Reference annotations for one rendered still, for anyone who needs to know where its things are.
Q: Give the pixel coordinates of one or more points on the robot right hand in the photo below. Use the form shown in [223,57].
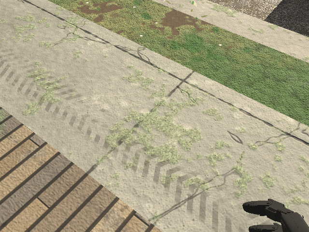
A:
[290,221]

